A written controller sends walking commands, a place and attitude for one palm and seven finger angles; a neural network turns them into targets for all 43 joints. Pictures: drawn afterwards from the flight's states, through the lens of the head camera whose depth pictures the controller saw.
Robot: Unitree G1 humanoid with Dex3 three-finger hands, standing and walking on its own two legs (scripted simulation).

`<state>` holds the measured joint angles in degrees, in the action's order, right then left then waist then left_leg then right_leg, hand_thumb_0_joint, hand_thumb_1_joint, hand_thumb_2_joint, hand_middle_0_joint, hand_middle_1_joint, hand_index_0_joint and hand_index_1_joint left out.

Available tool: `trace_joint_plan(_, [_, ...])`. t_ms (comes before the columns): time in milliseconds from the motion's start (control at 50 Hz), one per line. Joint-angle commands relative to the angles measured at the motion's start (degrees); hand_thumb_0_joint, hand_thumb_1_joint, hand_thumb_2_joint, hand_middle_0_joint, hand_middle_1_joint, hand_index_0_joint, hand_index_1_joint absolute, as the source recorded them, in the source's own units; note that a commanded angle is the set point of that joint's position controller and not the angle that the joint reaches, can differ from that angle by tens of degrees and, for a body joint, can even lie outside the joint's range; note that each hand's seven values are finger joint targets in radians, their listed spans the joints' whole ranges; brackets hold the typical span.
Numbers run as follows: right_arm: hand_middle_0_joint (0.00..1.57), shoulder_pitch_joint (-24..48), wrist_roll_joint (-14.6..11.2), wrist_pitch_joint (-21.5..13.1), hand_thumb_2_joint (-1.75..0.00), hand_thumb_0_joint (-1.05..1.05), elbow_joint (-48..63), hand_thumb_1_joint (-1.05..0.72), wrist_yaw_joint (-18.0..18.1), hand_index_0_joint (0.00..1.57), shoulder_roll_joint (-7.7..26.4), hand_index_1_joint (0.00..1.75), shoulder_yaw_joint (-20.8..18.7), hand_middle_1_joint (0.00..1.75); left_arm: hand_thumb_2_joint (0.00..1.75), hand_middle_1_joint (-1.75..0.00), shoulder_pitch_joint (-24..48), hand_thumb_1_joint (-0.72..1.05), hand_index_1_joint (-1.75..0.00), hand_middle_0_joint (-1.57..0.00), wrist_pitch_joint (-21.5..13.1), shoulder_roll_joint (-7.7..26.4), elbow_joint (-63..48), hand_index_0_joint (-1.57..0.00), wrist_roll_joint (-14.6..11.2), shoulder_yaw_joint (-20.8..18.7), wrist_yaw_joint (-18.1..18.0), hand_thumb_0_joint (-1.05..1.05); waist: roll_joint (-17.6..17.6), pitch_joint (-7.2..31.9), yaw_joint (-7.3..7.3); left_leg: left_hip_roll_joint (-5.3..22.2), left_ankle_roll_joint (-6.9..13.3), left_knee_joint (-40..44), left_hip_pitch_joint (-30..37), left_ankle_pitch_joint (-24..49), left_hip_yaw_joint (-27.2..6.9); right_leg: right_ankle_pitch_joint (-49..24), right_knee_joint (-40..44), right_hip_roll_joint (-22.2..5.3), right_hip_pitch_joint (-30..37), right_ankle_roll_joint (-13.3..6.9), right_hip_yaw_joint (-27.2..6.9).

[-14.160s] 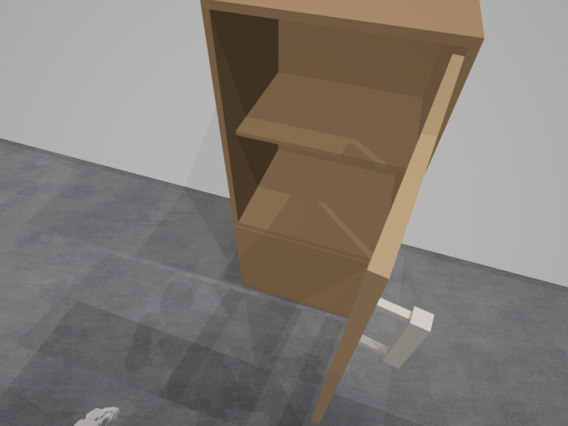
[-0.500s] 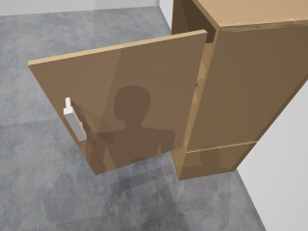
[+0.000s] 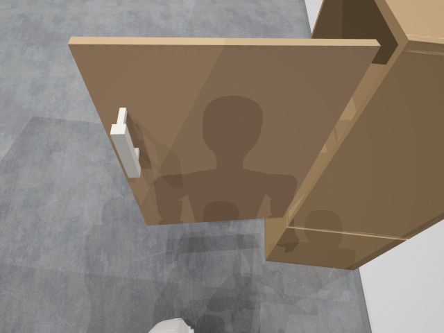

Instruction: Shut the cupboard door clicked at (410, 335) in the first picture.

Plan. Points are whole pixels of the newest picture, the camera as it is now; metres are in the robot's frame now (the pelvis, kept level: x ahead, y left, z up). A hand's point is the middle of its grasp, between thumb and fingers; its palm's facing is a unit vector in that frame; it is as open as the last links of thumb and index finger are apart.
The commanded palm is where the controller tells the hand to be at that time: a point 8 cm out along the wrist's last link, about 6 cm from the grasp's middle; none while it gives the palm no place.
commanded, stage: shuffle to correct the standing spot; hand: left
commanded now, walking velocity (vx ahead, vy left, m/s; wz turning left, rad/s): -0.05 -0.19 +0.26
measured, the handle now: (128, 144) +0.39 +0.20 +0.09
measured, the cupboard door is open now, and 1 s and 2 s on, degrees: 100 100 100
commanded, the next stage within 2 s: come to a stop and stand still in 0.12 s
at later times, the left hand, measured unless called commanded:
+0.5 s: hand out of the picture +0.00 +0.07 -0.13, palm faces +0.14 -0.95 -0.26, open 7.4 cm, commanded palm none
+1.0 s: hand out of the picture -0.05 +0.13 -0.15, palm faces +0.19 -0.96 -0.19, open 7.4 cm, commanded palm none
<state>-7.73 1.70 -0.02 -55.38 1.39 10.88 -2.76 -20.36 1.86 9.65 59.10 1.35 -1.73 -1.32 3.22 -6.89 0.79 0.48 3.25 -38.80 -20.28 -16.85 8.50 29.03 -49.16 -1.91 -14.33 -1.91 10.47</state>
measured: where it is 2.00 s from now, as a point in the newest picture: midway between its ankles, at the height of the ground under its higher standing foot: outside the picture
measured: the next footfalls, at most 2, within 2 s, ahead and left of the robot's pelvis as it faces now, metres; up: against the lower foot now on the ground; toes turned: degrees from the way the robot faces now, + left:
right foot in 0.34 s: +0.07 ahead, -0.23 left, +0.00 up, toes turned +3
left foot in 0.84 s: -0.01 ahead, +0.03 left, +0.00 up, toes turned +8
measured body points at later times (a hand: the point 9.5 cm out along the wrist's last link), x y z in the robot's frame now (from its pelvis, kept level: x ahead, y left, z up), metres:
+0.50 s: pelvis -0.01 -0.12 +0.02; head +0.03 -0.15 +0.47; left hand -0.01 +0.12 -0.11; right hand +0.09 -0.36 -0.14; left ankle -0.03 +0.03 -0.64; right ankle +0.03 -0.23 -0.71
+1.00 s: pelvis -0.03 -0.07 +0.03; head -0.02 -0.04 +0.48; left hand -0.06 +0.18 -0.14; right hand +0.04 -0.29 -0.11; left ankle -0.06 +0.03 -0.71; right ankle -0.02 -0.20 -0.65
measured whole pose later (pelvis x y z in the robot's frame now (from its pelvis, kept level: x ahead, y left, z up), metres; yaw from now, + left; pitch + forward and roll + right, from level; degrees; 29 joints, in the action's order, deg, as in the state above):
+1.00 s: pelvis -0.03 -0.07 +0.03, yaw +8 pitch +0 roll -1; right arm -14.5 1.9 0.5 -57.3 1.1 8.2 -1.4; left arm -16.3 2.5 12.9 59.6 1.8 -3.5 -0.3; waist 3.3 -1.5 1.3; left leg -0.5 2.0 -23.3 -9.2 -13.8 2.2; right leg 21.0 -56.1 -1.7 -25.3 1.0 0.9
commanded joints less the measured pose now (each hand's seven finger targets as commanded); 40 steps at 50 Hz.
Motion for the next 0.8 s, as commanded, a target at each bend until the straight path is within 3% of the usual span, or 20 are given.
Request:
trace_joint_plan(0, [0.2,-13.0,-0.4,0.0,-0.9,0.0,-0.4,-0.9,1.3,0.2,11.6,0.3,-1.7,0.3,0.9,-0.3,2.9,0.9,-0.3,-0.2,-0.6,6.4,-6.4,-0.2,0.4,-1.8,-1.4,0.0,-10.1,9.9,-4.79,26.2,12.6,18.1,15.2,43.3,-28.5,1.8,-25.2,-2.0,-18.1,2.4,-13.8])
trace_joint_plan(20, [0.2,-7.6,-0.2,-0.2,-0.9,0.0,1.0,-0.9,1.5,0.2,9.6,0.3,-1.2,0.3,0.9,-0.3,2.0,0.9,-0.3,-0.2,-0.2,6.1,-5.9,-0.2,0.6,-2.0,-1.1,0.0,-12.2,4.8,-2.24,24.0,11.1,19.3,10.8,37.1,-26.3,-0.9,-25.0,-2.7,-19.3,3.4,-13.5])
trace_joint_plan(40, [0.2,-4.9,-0.2,-0.4,-0.9,0.0,1.7,-0.9,1.4,0.2,8.4,0.3,-0.8,0.3,0.9,-0.3,1.2,0.9,-0.3,-0.2,0.3,6.1,-5.4,-0.2,0.7,-2.0,-0.5,0.0,-11.6,2.4,-1.26,21.2,9.4,20.8,6.3,32.0,-22.3,-4.4,-24.3,-3.0,-17.4,3.7,-13.7])
trace_joint_plan(80, [0.2,-2.3,-0.1,-0.7,-0.9,0.0,2.7,-0.9,1.1,0.2,8.7,0.3,-0.9,0.3,0.9,-0.3,-1.7,0.9,-0.3,-0.2,1.1,4.7,-3.8,-0.2,0.4,-2.0,0.3,0.0,-10.9,3.4,0.82,16.7,6.7,22.3,2.0,23.7,-16.4,-9.1,-21.8,-2.3,-12.7,4.1,-12.4])
trace_joint_plan(120, [0.2,-1.4,0.1,-0.4,-0.9,0.0,3.3,-0.9,0.7,0.2,9.4,0.3,-1.3,0.3,0.9,-0.3,-2.2,0.9,-0.3,-0.2,1.2,4.1,-3.7,-0.2,0.3,-2.0,0.7,0.0,-11.1,3.7,1.2,13.8,5.1,22.7,0.4,17.4,-13.2,-10.8,-16.0,-2.1,-10.8,4.7,-10.3])
trace_joint_plan(220, [0.2,-2.4,0.8,1.2,-0.9,0.0,4.1,-0.9,-0.3,0.2,10.9,0.3,-3.2,0.3,0.9,-0.3,3.1,0.9,-0.3,-0.2,0.4,3.8,-6.4,-0.2,0.1,-1.8,0.8,0.0,-14.9,3.6,-1.46,13.5,4.7,22.6,2.0,4.0,-15.8,-7.4,3.9,-1.3,-7.7,4.9,-6.7])
trace_joint_plan(260, [0.2,-1.2,0.6,1.6,-0.9,0.0,4.8,-0.9,-0.8,0.2,10.7,0.3,-3.2,0.3,0.9,-0.3,-0.1,0.9,-0.3,-0.2,-1.1,3.1,-5.5,-0.2,-0.2,-1.8,0.6,0.0,-15.0,7.8,0.03,11.3,2.4,17.3,2.0,2.2,-15.1,-10.4,14.5,0.5,0.1,4.9,-5.0])
trace_joint_plan(280, [0.2,-1.2,0.3,1.7,-0.9,0.0,4.8,-0.9,-1.0,0.2,9.2,0.3,-3.0,0.3,0.9,-0.3,-2.9,0.9,-0.3,-0.2,-1.9,4.2,-4.4,-0.2,-0.1,-1.9,0.4,0.0,-11.6,9.3,1.26,8.2,0.3,12.3,0.7,0.8,-12.6,-14.8,21.1,0.5,4.7,5.2,-4.7])
trace_joint_plan(300, [0.2,-2.7,-0.2,1.8,-0.9,0.0,4.9,-0.9,-1.2,0.2,5.6,0.3,-2.4,0.3,0.9,-0.3,-4.2,0.9,-0.3,-0.2,-2.7,7.9,-4.3,-0.2,0.5,-2.3,0.1,0.0,-0.7,10.0,1.88,2.8,-2.7,1.9,-2.4,-4.7,-8.6,-16.6,28.7,-5.8,7.1,4.3,-12.1])
trace_joint_plan(320, [0.2,-4.3,-0.5,2.0,-0.9,0.0,6.3,-0.9,-1.3,0.2,1.1,0.3,-1.4,0.3,0.9,-0.3,-2.2,0.9,-0.3,-0.2,-3.2,13.9,-5.7,-0.2,1.0,-3.3,-0.2,0.0,16.3,8.4,0.98,-2.3,-5.0,-8.3,-10.0,-16.4,-6.2,-24.4,33.3,-18.1,6.5,0.1,-28.9])
trace_joint_plan(340, [0.2,-3.2,-0.6,2.3,-0.9,0.0,7.0,-0.9,-1.1,0.2,3.4,0.3,-1.7,0.3,0.9,-0.3,-1.4,0.9,-0.3,-0.2,-3.0,14.7,-7.1,-0.2,0.6,-3.3,-0.1,0.0,12.3,9.9,2.6,-0.6,-4.0,-14.6,-7.3,-18.4,-11.7,-27.1,34.0,-22.6,1.8,-3.9,-31.9])
trace_joint_plan(360, [0.2,-2.8,-0.7,2.1,-0.9,0.0,6.8,-0.9,-1.5,0.2,2.9,0.3,-1.8,0.3,0.9,-0.3,1.1,0.9,-0.3,-0.2,-2.8,14.6,-7.9,-0.2,0.8,-3.2,0.1,0.0,5.4,8.2,1.28,-0.6,-3.5,-18.0,-7.6,-15.4,-11.5,-25.0,33.0,-21.5,-0.4,-5.7,-28.5])
trace_joint_plan(380, [0.2,-2.7,-0.4,2.4,-0.9,0.0,5.9,-0.9,-1.4,0.2,3.7,0.3,-1.9,0.3,0.9,-0.3,3.1,0.9,-0.3,-0.2,-3.2,14.2,-7.8,-0.2,0.7,-3.7,-0.2,0.0,12.3,7.7,0.59,-0.6,-4.4,-22.4,-10.7,-13.4,-11.2,-30.3,31.6,-19.0,1.7,-4.6,-30.7])
trace_joint_plan(400, [0.2,-3.2,-0.4,2.5,-0.9,0.0,4.8,-0.9,-1.4,0.2,5.4,0.3,-2.2,0.3,0.9,-0.3,3.8,0.9,-0.3,-0.2,-3.2,12.5,-7.5,-0.2,0.4,-3.3,-0.4,0.0,12.7,6.5,0.43,-0.1,-5.1,-25.6,-11.9,-10.5,-11.3,-34.8,30.0,-18.0,3.3,-4.5,-28.1])
trace_joint_plan(460, [0.2,-2.9,-0.5,3.1,-0.9,0.0,4.3,-0.9,-2.0,0.2,5.7,0.3,-2.0,0.3,0.9,-0.3,2.2,0.9,-0.3,-0.2,-3.2,12.1,-7.3,-0.2,0.3,-3.4,-1.0,0.0,8.5,7.0,1.31,-0.5,-6.3,-28.2,-13.1,-5.9,-10.5,-42.2,27.9,-17.2,6.5,-5.1,-22.2])
trace_joint_plan(560, [0.2,0.4,-0.1,4.1,-0.9,0.0,5.4,-0.9,-2.7,0.2,5.4,0.3,-1.6,0.3,0.9,-0.3,-1.5,0.9,-0.3,-0.2,-2.7,12.5,-5.8,-0.2,0.5,-3.8,-1.9,0.0,5.8,6.5,3.48,-0.1,-7.2,-25.9,-14.4,-3.5,-10.1,-28.2,30.4,-18.5,8.0,-6.5,-24.1])
trace_joint_plan(640, [0.2,0.9,-0.3,3.9,-0.9,0.0,5.3,-0.9,-2.8,0.2,4.8,0.3,-1.2,0.3,0.9,-0.3,-0.8,0.9,-0.3,-0.2,-2.2,13.0,-5.9,-0.2,0.9,-4.0,-1.7,0.0,8.0,6.4,3.69,0.3,-6.9,-16.9,-10.4,-5.3,-8.1,-17.9,33.0,-17.8,6.3,-7.1,-24.2])
trace_joint_plan(720, [0.2,-1.2,-0.9,2.6,-0.9,0.0,4.0,-0.9,-2.7,0.2,3.6,0.3,-0.7,0.3,0.9,-0.3,2.2,0.9,-0.3,-0.2,-1.4,13.8,-6.3,-0.2,1.2,-4.2,-1.0,0.0,12.0,6.0,3.02,-0.7,-5.5,-1.2,1.7,-7.0,-5.4,-10.2,34.3,-15.1,-0.1,-6.0,-22.2])
trace_joint_plan(760, [0.2,-6.9,-0.9,1.6,-0.9,0.0,1.6,-0.9,-2.2,0.2,2.8,0.3,-0.3,0.3,0.9,-0.3,4.6,0.9,-0.3,-0.2,-1.1,13.4,-6.2,-0.2,0.7,-4.2,-0.7,0.0,9.9,7.0,0.14,-2.1,-4.8,10.6,11.9,0.0,-3.7,-8.0,31.4,-11.6,-4.6,-3.4,-18.8])
trace_joint_plan(780, [0.2,-10.0,-1.0,0.9,-0.9,0.0,0.3,-0.9,-1.8,0.2,3.0,0.3,-0.1,0.3,0.9,-0.3,5.3,0.9,-0.3,-0.2,-0.8,12.0,-6.1,-0.2,0.4,-3.9,-0.7,0.0,6.8,8.0,-1.2,-1.5,-4.7,17.5,17.9,3.0,-3.6,-5.5,28.0,-9.0,-7.3,-1.5,-16.5])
